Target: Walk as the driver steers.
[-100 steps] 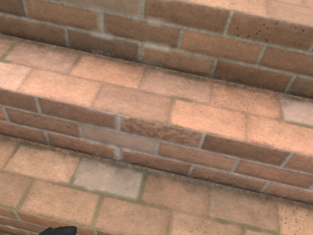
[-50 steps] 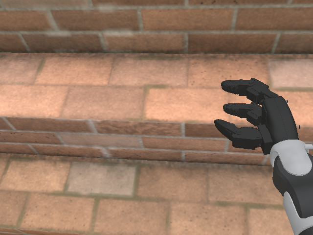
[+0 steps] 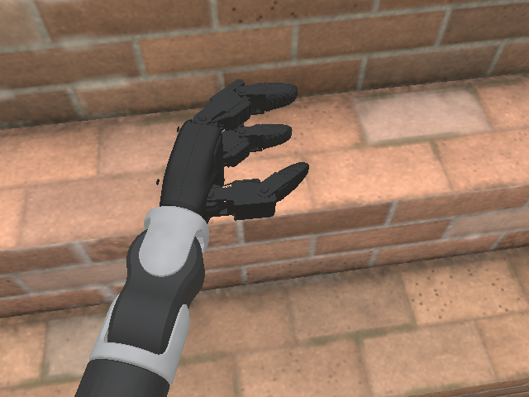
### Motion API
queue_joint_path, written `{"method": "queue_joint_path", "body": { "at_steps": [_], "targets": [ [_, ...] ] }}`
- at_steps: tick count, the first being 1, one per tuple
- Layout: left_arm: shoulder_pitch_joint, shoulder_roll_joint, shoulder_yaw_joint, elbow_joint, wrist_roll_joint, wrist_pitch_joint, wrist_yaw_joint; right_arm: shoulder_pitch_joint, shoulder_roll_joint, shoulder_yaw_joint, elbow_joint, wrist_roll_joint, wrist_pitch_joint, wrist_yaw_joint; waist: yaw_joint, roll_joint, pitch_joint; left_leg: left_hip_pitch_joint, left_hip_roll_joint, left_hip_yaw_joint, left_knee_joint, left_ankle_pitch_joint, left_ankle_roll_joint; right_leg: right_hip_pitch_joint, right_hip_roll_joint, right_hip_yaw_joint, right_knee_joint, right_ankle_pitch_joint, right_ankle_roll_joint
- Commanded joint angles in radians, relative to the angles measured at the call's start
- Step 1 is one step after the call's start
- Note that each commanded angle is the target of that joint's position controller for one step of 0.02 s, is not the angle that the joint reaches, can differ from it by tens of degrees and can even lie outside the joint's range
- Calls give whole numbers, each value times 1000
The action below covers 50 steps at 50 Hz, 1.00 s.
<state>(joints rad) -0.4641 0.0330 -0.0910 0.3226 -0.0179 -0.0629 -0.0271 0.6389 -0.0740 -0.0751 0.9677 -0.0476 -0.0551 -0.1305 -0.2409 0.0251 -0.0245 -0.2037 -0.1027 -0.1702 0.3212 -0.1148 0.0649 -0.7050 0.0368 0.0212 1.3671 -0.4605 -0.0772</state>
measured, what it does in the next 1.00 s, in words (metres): steps on the spot: right foot, then left foot 0.21 m higher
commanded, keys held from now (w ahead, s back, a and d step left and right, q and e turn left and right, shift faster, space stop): w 1.00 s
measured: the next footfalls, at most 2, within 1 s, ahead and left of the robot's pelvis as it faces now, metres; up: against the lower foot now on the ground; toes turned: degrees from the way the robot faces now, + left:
right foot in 0.06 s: -0.12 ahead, -0.10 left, +0.00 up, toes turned -8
left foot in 0.34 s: -0.03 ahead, +0.10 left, +0.21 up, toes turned +1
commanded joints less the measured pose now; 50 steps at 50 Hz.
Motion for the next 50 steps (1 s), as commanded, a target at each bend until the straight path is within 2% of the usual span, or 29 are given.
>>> {"method": "queue_joint_path", "body": {
  "at_steps": [1, 2, 3, 4, 6, 7, 9, 13, 17, 19, 20, 21, 22, 25, 28, 29, 30, 31, 32, 33, 35, 39, 41, 42, 45, 46, 47, 48, 50],
  "targets": [
    [282, 230, 121, 142, -48, 71, 63, -90, -211, -90, -162, 8, -42, 58, 197, -17, -301, 0, 144, -214, 362, 821, 27, 693, -142, 114, -1148, 630, -5],
    [333, 257, 142, 194, 14, 65, 70, -95, -194, -102, -149, 61, -36, 114, 253, -305, -246, -130, -45, -34, 804, -25, -44, 822, -197, 76, -1356, 1021, -34],
    [324, 238, 130, 256, 54, 53, 78, -84, -218, -128, -155, 72, -19, 112, 211, -348, -22, -524, -184, 53, 1415, -491, -30, 891, -266, -27, -1463, 1278, -37],
    [363, 290, 150, 350, 75, 24, 74, -29, -132, -107, -194, 102, -30, 96, 80, -331, -39, -926, -206, 20, 1833, -619, -46, 1121, -361, -84, -976, 2188, -33],
    [396, 294, 177, 407, 76, 5, 59, -195, -189, -80, -266, 81, -22, 72, 91, -60, -108, -1227, -96, 136, 1902, -611, -26, 1273, -367, -127, -923, 1834, -97],
    [357, 281, 176, 396, 95, 0, 68, -279, -200, -70, -304, 69, -20, 71, 102, -40, -146, -1202, -54, 148, 1879, -593, -23, 1206, -362, -135, -942, 1608, -82],
    [425, 322, 185, 445, 56, -15, 58, -398, -151, -37, -357, 48, 1, 63, 121, -188, -102, -1119, -4, 123, 1911, -576, -7, 975, -386, -192, -1090, 1400, -97],
    [738, 321, 191, 555, 74, -30, 79, -626, -146, 8, -427, 24, 18, 100, 235, -148, -132, -1269, 12, 135, 1746, -622, 40, 1236, -358, -129, -1026, 1622, -85],
    [500, 311, 175, 459, 25, -62, 85, -518, -119, 91, -460, -29, 38, 119, 61, -80, -249, -519, 73, 166, 931, -399, 88, 731, -264, -200, -976, 1730, -45],
    [477, 400, 184, 390, 16, -57, 72, -410, -225, 63, -418, -11, 18, 125, 1, 28, -404, 7, 58, 126, 557, -107, 92, 557, -205, -128, -589, 1808, -3],
    [426, 408, 173, 343, 14, -66, 36, -241, -261, 40, -302, 43, 27, 113, -38, 241, -487, 450, 144, 33, 380, 235, 173, 160, -52, -153, -130, 1151, 83],
    [514, 360, 161, 353, 75, -68, 3, -192, -286, 19, -239, 86, 50, 70, 23, 316, -510, 576, 143, -71, 305, 313, 209, -167, 95, -91, 321, 55, 109],
    [698, 283, 155, 312, 77, -71, 0, -293, -363, 1, -272, 29, 36, 46, 201, 270, -486, 661, 243, -161, 461, 459, 195, -398, 107, 121, 608, -145, 114],
    [673, 296, 157, 269, 61, -55, 99, -585, -250, 32, -200, -17, -29, 112, 309, -22, 211, 76, 161, 191, -479, 389, 1, -265, 101, 33, 472, -415, -17],
    [1121, 382, 207, 241, -8, 67, 101, -969, -433, -12, -306, -20, 8, 110, 744, 84, -77, 17, 225, 343, -363, 1297, -16, 250, 219, 33, 269, -427, 75],
    [1235, 377, 201, 275, -15, 94, 116, -1044, -470, -34, -374, -8, -12, 88, 790, -38, -173, 43, 241, 329, -110, 1642, 38, 359, 262, -98, 1, -292, 140],
    [1424, 320, 196, 362, 47, 101, 130, -1034, -453, -42, -396, 67, -42, 83, 841, -46, -268, 41, 261, 327, 259, 1673, 72, 594, 207, -177, -211, 14, 72],
    [1055, 331, 186, 402, 63, 86, 133, -731, -226, 12, -423, 137, -39, 122, 449, -251, -259, -107, 99, 205, 634, 1319, 55, 574, 228, 22, -321, -9, -64],
    [956, 272, 174, 432, 78, 103, 114, -659, -117, 68, -383, 67, -33, 169, 361, -416, -336, -291, 13, 163, 959, 210, 83, 519, 102, 343, -461, -182, -163],
    [869, 283, 174, 397, 89, 121, 128, -711, -106, 74, -428, 3, -17, 206, 282, -491, -384, -180, -40, 67, 1120, 81, 94, 229, 121, 621, -723, -517, -198],
    [608, 299, 165, 337, 56, 110, 124, -617, -136, 75, -412, -35, -5, 205, 164, -287, -97, -222, 29, 67, 1202, -113, 55, -241, 22, 782, -795, -674, -228],
    [323, 214, 133, 276, 97, 64, 143, -244, -172, 70, -337, 20, -12, 151, -15, -55, 51, 175, 148, 144, 524, -49, 87, -769, 89, 307, -410, -334, -75],
    [496, 132, 145, 364, 75, 69, 179, -151, -130, 72, -231, 100, 5, 126, 15, 251, 43, 213, 234, 286, -50, 291, 107, -571, 265, -31, 352, -131, -60],
    [655, 21, 124, 379, 89, 48, 178, -265, -88, 83, -230, 75, 13, 109, 127, 322, -74, 129, 211, 355, -43, 590, 71, -478, 371, 18, 961, -140, -26],
    [557, -49, 65, 184, 27, 29, 136, -372, -134, 84, -202, -42, -49, 133, 363, -68, 69, 16, 273, 177, 68, 380, -44, -729, 217, 98, 1070, 77, 28],
    [537, -55, 47, 164, 72, 22, 123, -304, -143, 69, -167, -29, -78, 145, 371, -46, 94, 10, 306, 137, 50, 364, -45, -754, 159, 53, 1014, 142, 36],
    [596, 10, 53, 154, 104, 33, 110, -351, -249, 20, -190, 3, -98, 136, 401, 90, 27, 31, 366, -7, -55, 34, 13, -747, 96, 10, 983, 179, 50],
    [594, 104, 74, 92, 65, 61, 108, -482, -374, -25, -229, 49, -130, 96, 434, 399, 20, -11, 604, -420, -292, -578, 187, -793, -51, 98, 1019, 210, 73],
    [417, 157, 95, 155, 80, 68, 86, -336, -208, 22, -142, 62, -138, 82, 288, 30, 124, 91, 536, -400, -233, -554, 218, -943, -52, 186, 1108, 338, 61]
  ]
}}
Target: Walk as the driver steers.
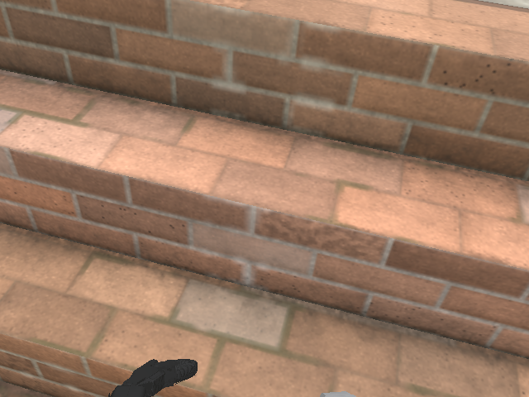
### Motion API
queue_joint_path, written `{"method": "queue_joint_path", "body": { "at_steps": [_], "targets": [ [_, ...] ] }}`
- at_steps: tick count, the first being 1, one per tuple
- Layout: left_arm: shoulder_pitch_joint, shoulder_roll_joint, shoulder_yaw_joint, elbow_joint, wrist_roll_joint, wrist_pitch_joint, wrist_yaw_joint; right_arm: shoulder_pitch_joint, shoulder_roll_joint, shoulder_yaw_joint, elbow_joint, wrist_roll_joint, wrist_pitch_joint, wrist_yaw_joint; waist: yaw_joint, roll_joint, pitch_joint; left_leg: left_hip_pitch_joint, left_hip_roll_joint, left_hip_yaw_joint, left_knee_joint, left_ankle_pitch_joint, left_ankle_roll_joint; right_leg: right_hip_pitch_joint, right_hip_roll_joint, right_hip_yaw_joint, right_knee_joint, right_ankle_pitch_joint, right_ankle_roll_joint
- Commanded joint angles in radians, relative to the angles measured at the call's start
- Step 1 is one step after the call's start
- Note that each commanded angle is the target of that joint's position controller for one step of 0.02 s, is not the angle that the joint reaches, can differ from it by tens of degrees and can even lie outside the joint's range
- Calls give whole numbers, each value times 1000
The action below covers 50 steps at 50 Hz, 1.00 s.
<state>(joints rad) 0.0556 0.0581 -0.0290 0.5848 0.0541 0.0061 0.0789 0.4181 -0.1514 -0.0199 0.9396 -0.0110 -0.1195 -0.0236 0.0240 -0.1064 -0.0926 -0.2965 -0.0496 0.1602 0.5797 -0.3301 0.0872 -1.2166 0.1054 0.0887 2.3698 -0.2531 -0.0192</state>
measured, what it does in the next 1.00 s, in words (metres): steps to the right: right foot 0.23 m higher, then left foot 0.24 m lower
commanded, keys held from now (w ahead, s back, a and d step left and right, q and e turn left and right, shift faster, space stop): w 0.44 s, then no key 0.56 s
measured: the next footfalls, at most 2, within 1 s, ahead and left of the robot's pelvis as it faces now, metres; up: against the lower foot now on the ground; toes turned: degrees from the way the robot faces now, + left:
right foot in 0.54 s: +0.20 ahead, -0.26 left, +0.23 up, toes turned -9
left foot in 0.98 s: -0.02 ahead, -0.10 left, +0.00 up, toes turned +0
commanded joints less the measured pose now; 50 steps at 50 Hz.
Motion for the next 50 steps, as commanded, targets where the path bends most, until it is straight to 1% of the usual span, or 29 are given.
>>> {"method": "queue_joint_path", "body": {
  "at_steps": [1, 3, 5, 10, 13, 16, 19, 21, 22, 23, 24, 25, 26, 27, 28, 29, 30, 32, 34, 35, 38, 42, 44, 45, 46, 47, 48, 49, 50],
  "targets": [
    [-129, 82, 21, -102, 9, -1, -37, -24, -124, -36, -85, 14, -67, -24, -8, 72, 187, 223, 423, -636, -442, -245, 165, -415, -136, 70, 55, 158, -20],
    [-183, 5, 3, -82, -4, 3, -59, 61, -94, -34, -56, 3, -61, -27, -49, 22, 155, 204, 334, -534, -385, -188, 175, -340, -152, -75, 35, 176, -37],
    [-184, -17, -5, -77, -6, -1, -68, 118, -80, -38, -35, 3, -61, -22, -66, 67, 112, 232, 321, -536, -360, -221, 172, -323, -181, -100, -4, 176, -44],
    [-225, 3, 4, -74, -14, -24, -72, 167, -70, -50, -30, -12, -62, -30, -90, 155, 73, 270, 350, -517, -375, -215, 201, -292, -221, -122, -57, 185, -50],
    [-295, -3, 6, -104, -17, -16, -70, 209, -68, -63, -14, -22, -63, -29, -113, 215, 78, 317, 372, -510, -411, -179, 214, -344, -228, -127, 13, 105, -46],
    [-313, 16, 14, -121, -24, -17, -65, 222, -63, -72, -19, -26, -55, -37, -116, 219, 96, 358, 386, -463, -437, -134, 211, -371, -250, -103, -9, 7, -41],
    [-407, 0, 1, -183, -38, -9, -69, 234, -67, -82, -16, -22, -34, -46, -125, 239, 114, 319, 371, -400, -531, -106, 185, -304, -271, -116, -205, -116, -62],
    [-378, 2, 2, -190, -37, -2, -65, 196, -73, -83, -22, -24, -28, -49, -101, 269, 109, 311, 364, -326, -575, -12, 183, -218, -285, -114, -307, -130, -70],
    [-261, -24, -28, -160, -79, 2, -65, 79, -87, -81, -50, 15, -15, -44, -56, 361, 106, 109, 327, -179, -693, 137, 181, 137, -272, -150, -688, -343, -120],
    [-196, -12, -29, -137, -91, 11, -58, 11, -80, -75, -78, 26, 0, -40, -35, 323, 102, -51, 296, -103, -697, 291, 192, 447, -228, -198, -880, -465, -138],
    [-68, 18, -3, -70, -109, 25, -49, 57, -143, -74, -79, 27, -8, -30, -39, 292, -15, 25, 303, -80, -606, 802, 212, 658, -101, -353, -904, -529, -122],
    [102, 57, 22, -24, -99, 29, -21, 90, -159, -73, -43, 32, -17, -10, 19, 330, -132, 123, 307, -49, -357, 1348, 211, 822, -33, -334, -985, -571, -133],
    [44, 95, 36, -7, -107, -15, -16, 185, -120, -62, -45, 48, -23, 18, -73, 245, -298, -109, 267, -150, -109, 1472, 132, 1147, -103, -130, -1060, -325, -164],
    [325, 144, 65, 1, -79, 5, 5, 132, -270, -93, -54, 57, -53, 52, 106, 146, -487, -68, 252, -181, 148, 1127, 124, 1166, -182, 214, -1363, -567, -128],
    [394, 286, 118, 94, -28, 30, 16, 12, -177, -91, -119, 26, -43, 77, 112, -275, -511, -330, 68, -295, 523, 421, 93, 1140, -315, 685, -1741, -1039, -146],
    [237, 355, 142, 51, -39, 54, 18, -36, -40, -74, -181, -27, -27, 72, 84, -275, -467, -447, -33, -535, 1014, 313, 45, 996, -355, 906, -2003, -1242, -53],
    [52, 341, 127, 51, -23, 59, 21, -111, 66, -50, -248, -49, 0, 54, -15, -213, -335, -537, -75, -544, 1326, 307, -6, 819, -380, 790, -1958, -1115, -5],
    [-134, 188, 88, 174, -18, 37, -1, -21, 62, -28, -254, -75, 60, 29, -197, -5, 66, -551, -31, -352, 1237, 347, -24, 389, -293, 291, -1670, -844, -23],
    [-154, 109, 60, 218, -8, -2, -22, 105, 15, -33, -157, -51, 88, 34, -248, 69, 78, -403, -74, -261, 1260, 456, -46, 253, -243, 26, -1542, -634, -50],
    [-162, 108, 58, 233, -7, -22, -27, 134, 1, -35, -122, -32, 98, 35, -261, 72, 89, -372, -87, -238, 1256, 478, -56, 212, -238, -18, -1544, -601, -62],
    [-190, 162, 68, 242, -14, -54, -29, 164, -24, -36, -91, -21, 126, 15, -265, 10, 115, -349, -99, -191, 1250, 397, -55, 164, -271, 26, -1596, -652, -100],
    [-283, 215, 79, 203, -3, -69, 0, 297, -63, -47, -27, -29, 174, 4, -285, -1, 70, -181, -45, -89, 1050, 334, -26, 182, -319, 81, -1582, -704, -94],
    [-366, 189, 70, 174, 0, -68, 12, 434, -37, -34, 10, -62, 194, 0, -310, -1, 71, -84, 21, -54, 762, 363, 32, 203, -306, 47, -1509, -663, -41],
    [-382, 159, 58, 161, -11, -60, 22, 473, -20, -23, 18, -73, 203, 0, -306, -6, 93, -53, 72, -31, 480, 388, 85, 226, -300, 34, -1468, -611, 2],
    [-292, 148, 58, 167, -24, -35, 42, 446, -28, -20, 9, -56, 205, 7, -258, 3, 114, -38, 87, 40, 123, 347, 143, 315, -249, -37, -1378, -562, 40],
    [-181, 104, 53, 201, -58, 3, 64, 347, 0, -7, 15, -39, 195, 21, -195, 148, 74, -25, 133, 25, -44, 502, 201, 398, -192, -100, -1025, -542, 0],
    [15, 7, 40, 241, -75, 33, 84, 106, 32, 16, -31, -20, 175, 26, -66, 372, 39, -144, 193, -33, -289, 673, 230, 574, -60, -230, -483, -341, -24],
    [115, -39, 46, 252, -73, 50, 93, -72, 51, 53, -72, -18, 141, 25, 9, 365, 10, -204, 169, -42, -422, 796, 186, 580, 57, -179, 13, -390, -17],
    [49, -117, 42, 202, -79, 60, 62, -149, 24, 87, -96, -73, 102, 24, 92, 185, -26, -99, 167, -158, -151, 704, 99, 352, 40, -24, 339, -347, -6]
  ]
}}
Over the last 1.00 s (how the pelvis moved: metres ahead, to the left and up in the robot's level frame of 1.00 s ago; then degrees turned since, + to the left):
-0.08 0.04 -0.04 7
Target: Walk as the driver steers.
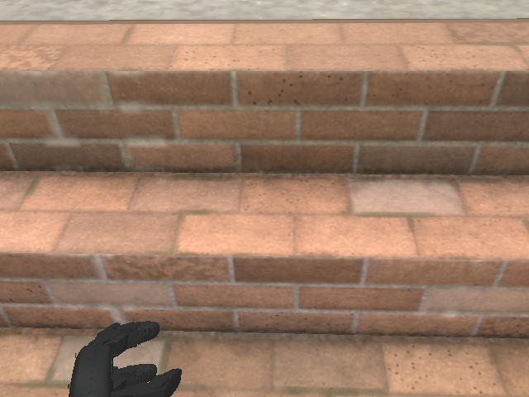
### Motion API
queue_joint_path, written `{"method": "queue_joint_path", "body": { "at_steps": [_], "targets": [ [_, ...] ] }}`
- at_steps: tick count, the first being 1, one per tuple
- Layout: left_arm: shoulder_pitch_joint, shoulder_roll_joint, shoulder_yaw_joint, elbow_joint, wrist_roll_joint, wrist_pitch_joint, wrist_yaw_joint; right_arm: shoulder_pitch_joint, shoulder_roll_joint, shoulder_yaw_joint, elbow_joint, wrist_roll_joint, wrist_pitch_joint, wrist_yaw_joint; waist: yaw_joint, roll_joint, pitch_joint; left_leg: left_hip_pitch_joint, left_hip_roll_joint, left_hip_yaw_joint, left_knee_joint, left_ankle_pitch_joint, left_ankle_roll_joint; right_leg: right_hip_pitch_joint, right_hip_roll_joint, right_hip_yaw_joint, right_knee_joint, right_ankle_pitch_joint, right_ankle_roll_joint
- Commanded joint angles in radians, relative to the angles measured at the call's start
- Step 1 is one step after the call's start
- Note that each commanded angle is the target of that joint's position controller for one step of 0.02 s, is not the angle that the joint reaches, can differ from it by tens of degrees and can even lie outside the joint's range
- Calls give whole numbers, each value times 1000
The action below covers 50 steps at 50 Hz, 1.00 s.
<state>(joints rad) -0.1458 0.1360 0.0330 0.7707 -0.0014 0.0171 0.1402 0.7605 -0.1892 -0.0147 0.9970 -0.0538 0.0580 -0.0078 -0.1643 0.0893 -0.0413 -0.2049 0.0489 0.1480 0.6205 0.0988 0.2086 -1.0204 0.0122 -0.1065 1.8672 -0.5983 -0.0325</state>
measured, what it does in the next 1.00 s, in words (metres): goes down, backwards: right foot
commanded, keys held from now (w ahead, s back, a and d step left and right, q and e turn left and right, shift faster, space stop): no key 1.00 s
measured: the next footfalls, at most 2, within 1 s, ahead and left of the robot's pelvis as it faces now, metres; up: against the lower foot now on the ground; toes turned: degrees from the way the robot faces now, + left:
right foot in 0.32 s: -0.02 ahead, -0.16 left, +0.00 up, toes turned -2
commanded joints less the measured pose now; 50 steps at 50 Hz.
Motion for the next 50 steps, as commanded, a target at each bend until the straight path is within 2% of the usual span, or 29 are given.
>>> {"method": "queue_joint_path", "body": {
  "at_steps": [1, 2, 3, 4, 5, 6, 7, 9, 10, 11, 12, 13, 14, 15, 16, 18, 21, 24, 27, 29, 33, 35, 39, 45, 46, 47, 48, 49, 50],
  "targets": [
    [150, -234, -66, -152, -30, 30, -26, -378, 75, 89, -168, -47, -133, -7, 296, -65, 97, -332, 147, -347, -189, 703, -60, 87, 74, 211, 709, 120, 33],
    [164, -177, -77, -200, 72, 12, -41, -264, 27, 59, -107, 12, -159, -14, 284, -172, 217, -214, 167, -486, -161, 468, -79, -167, 53, 227, 569, 300, 40],
    [129, -99, -66, -160, 101, 12, -42, -203, 13, 45, -94, 25, -160, -32, 203, -178, 215, -69, 176, -550, -184, 326, -36, -267, 40, 200, 534, 302, 57],
    [105, 38, -32, -180, 84, 25, -48, -339, -91, 6, -184, 23, -179, -57, 219, -118, 108, -15, 287, -723, -257, 21, 46, -156, -52, 278, 320, 472, 69],
    [25, 135, 2, -188, 70, 39, -61, -392, -71, 1, -190, 56, -196, -76, 171, -124, 105, -20, 312, -822, -301, -232, 13, -109, -96, 284, 86, 612, 77],
    [34, 158, 21, -157, 35, 49, -71, -422, -14, 15, -214, 54, -196, -89, 155, -145, 87, -62, 282, -772, -271, -369, 5, 52, -103, 279, -119, 720, 71],
    [87, 124, 12, -108, 4, 54, -89, -443, 18, 23, -215, 55, -184, -97, 158, -151, 100, -131, 223, -665, -262, -462, -40, 226, -116, 218, -415, 760, 64],
    [138, 65, -11, -55, -42, 63, -99, -337, -52, -18, -191, 11, -131, -102, 96, 39, 153, -175, 131, -502, -298, -581, -103, 474, -41, 52, -1042, 311, 30],
    [126, 51, -15, -28, -62, 52, -93, -221, -1, -20, -121, -11, -83, -103, 30, 165, 120, -38, 153, -486, -349, -423, -59, 483, 16, -70, -1205, 61, 13],
    [67, 7, -30, -14, -46, 25, -74, -42, 58, -27, -54, 13, -58, -87, -89, 125, 137, 3, 132, -461, -431, -58, -103, 543, 49, -50, -1248, 145, -6],
    [177, -38, -27, 30, -54, 0, -75, -84, 57, -21, -22, 20, -59, -88, 9, 137, 117, 41, 139, -386, -352, 48, -102, 605, 10, 12, -1320, 258, -30],
    [303, -71, -36, 77, -39, -15, -76, -183, 20, -34, -29, 33, -72, -80, 76, 121, 92, 84, 125, -321, -259, 110, -75, 642, -17, 43, -1412, 330, -52],
    [368, -71, -39, 111, -12, -25, -78, -251, 6, -37, -47, 49, -89, -65, 95, 47, 34, 111, 93, -267, -207, 142, -48, 687, -24, 73, -1427, 416, -68],
    [422, -61, -38, 137, -3, -30, -79, -296, 15, -31, -61, 59, -103, -54, 119, 4, -26, 81, 80, -242, -210, 24, -36, 765, -48, 108, -1428, 477, -75],
    [446, -46, -40, 142, 8, -35, -76, -340, 31, -23, -75, 58, -112, -40, 130, -31, -25, 27, 74, -234, -236, -121, -43, 805, -81, 150, -1452, 521, -78],
    [419, 6, -35, 132, 17, -36, -64, -332, 32, -18, -65, 60, -118, -20, 102, -81, 1, -36, 70, -257, -309, -261, -57, 820, -114, 185, -1467, 445, -80],
    [501, 27, -31, 161, 27, -37, -73, -371, -23, -18, -46, 48, -100, -23, 140, -145, 68, -58, 53, -234, -308, -396, -69, 725, -110, 215, -1544, 237, -75],
    [562, 50, -30, 178, 18, -32, -68, -332, -28, -15, -21, 58, -82, -22, 139, -173, 85, -79, 41, -221, -283, -466, -73, 681, -127, 251, -1586, 82, -85],
    [602, 45, -35, 198, 12, -16, -59, -307, 17, 5, -3, 53, -73, -20, 136, -163, 132, -82, 40, -216, -254, -481, -76, 596, -125, 269, -1587, 22, -95],
    [631, 48, -33, 208, 8, -11, -60, -288, 8, 4, 12, 56, -70, -21, 144, -150, 141, -112, 33, -210, -242, -502, -76, 599, -123, 275, -1587, 11, -103],
    [659, 50, -26, 228, 11, -11, -62, -225, 51, 16, 42, 56, -62, -22, 143, -136, 139, -115, -2, -170, -158, -511, -82, 550, -140, 310, -1607, -88, -120],
    [640, 58, -24, 239, -5, 0, -58, -204, 63, 21, 49, 62, -50, -28, 134, -159, 158, -122, -6, -149, -95, -471, -84, 520, -165, 330, -1613, -124, -128],
    [568, 63, -17, 248, -8, 5, -61, -127, 100, 31, 67, 46, -40, -30, 109, -176, 132, -74, -18, -124, 53, -433, -71, 413, -190, 323, -1589, -161, -137],
    [444, 83, -1, 274, -16, 18, -61, -52, 143, 40, 74, 38, -16, -52, 78, -142, 154, -118, -35, -140, 88, -524, -43, 308, -200, 235, -1494, -200, -92],
    [437, 84, 1, 280, -21, 22, -61, -50, 140, 39, 74, 36, -13, -53, 81, -84, 159, -144, -26, -172, 28, -582, -32, 313, -174, 189, -1429, -172, -79],
    [463, 59, -6, 292, -22, 30, -67, -82, 108, 33, 63, 33, -12, -58, 104, 46, 164, -249, 26, -281, -127, -740, -10, 384, -117, 106, -1265, -98, -63],
    [555, -12, -21, 310, -14, 41, -75, -170, 78, 28, 32, 38, -24, -68, 152, 232, 152, -496, 148, -539, -371, -975, 46, 590, -35, 40, -890, 89, -25],
    [694, -47, -21, 340, 16, 52, -77, -335, 32, 14, -12, 40, -41, -71, 227, 283, 117, -772, 222, -715, -536, -1062, 100, 841, -5, 65, -491, 239, 26],
    [755, -46, -11, 343, 29, 60, -73, -532, -28, 0, -64, 29, -46, -74, 294, 187, 96, -863, 209, -610, -492, -927, 90, 902, -12, 85, -305, 255, 75]
  ]
}}
Over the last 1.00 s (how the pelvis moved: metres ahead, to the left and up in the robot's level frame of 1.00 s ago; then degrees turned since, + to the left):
-0.02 -0.15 0.04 -2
